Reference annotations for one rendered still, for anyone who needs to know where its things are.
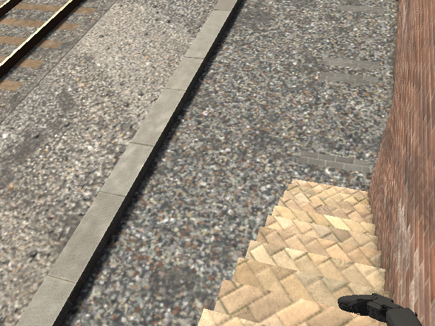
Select stairs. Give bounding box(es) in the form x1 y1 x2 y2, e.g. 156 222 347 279
198 179 390 326

